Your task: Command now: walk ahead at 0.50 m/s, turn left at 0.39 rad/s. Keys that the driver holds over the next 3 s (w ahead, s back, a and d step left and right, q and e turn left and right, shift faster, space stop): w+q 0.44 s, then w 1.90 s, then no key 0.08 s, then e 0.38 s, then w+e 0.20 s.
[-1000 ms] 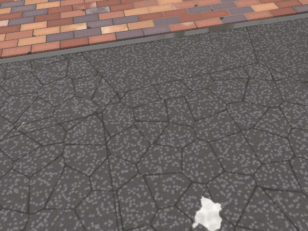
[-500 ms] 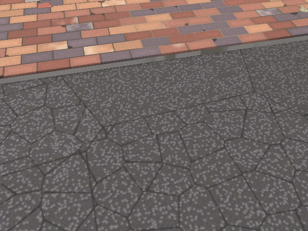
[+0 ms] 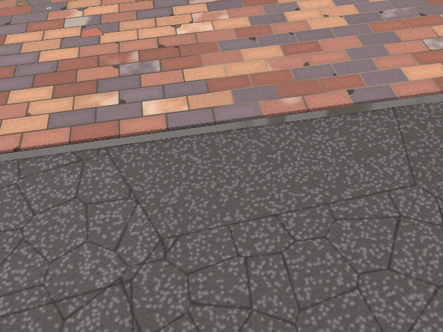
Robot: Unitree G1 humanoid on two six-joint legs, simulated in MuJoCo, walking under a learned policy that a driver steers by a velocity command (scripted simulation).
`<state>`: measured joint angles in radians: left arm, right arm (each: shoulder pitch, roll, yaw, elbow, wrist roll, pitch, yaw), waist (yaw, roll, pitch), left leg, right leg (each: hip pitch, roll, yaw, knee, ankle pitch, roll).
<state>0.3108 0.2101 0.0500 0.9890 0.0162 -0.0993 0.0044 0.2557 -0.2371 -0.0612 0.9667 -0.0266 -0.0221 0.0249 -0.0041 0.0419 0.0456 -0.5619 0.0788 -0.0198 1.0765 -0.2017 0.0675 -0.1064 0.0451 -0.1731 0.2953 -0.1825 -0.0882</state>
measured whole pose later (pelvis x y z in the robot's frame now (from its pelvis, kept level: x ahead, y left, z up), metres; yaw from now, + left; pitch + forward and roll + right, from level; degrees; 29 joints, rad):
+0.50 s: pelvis +0.26 +0.06 -0.01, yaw +17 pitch +0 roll +0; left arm 0.18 0.23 0.05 0.85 0.04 -0.06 0.00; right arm 0.27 -0.26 -0.08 0.94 0.00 -0.03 0.00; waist 0.00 -0.02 0.06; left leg -0.20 -0.15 0.04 0.39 -0.18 0.15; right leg -0.51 -0.10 0.01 1.15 -0.32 0.01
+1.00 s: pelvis +0.55 +0.10 -0.01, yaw +21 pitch -1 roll +0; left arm 0.21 0.24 0.05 0.88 0.02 -0.06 -0.01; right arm 0.32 -0.26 -0.05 0.95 -0.03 -0.06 0.01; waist -0.02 0.03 0.06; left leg -0.35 -0.03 -0.03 1.15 -0.34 0.09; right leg -0.28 0.05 -0.09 0.45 -0.17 -0.08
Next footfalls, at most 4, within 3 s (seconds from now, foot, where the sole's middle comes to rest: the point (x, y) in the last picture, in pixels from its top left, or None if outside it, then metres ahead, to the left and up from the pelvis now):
0.32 left None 0.30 0.11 -0.78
0.86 right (222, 280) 0.66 0.06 -0.78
1.38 left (140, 232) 0.85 0.34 -0.78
1.94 right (168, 160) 1.19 0.27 -0.78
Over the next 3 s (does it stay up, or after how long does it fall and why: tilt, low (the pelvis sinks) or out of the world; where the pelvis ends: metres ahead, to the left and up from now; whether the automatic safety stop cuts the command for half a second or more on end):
stays up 1.38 0.45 0.05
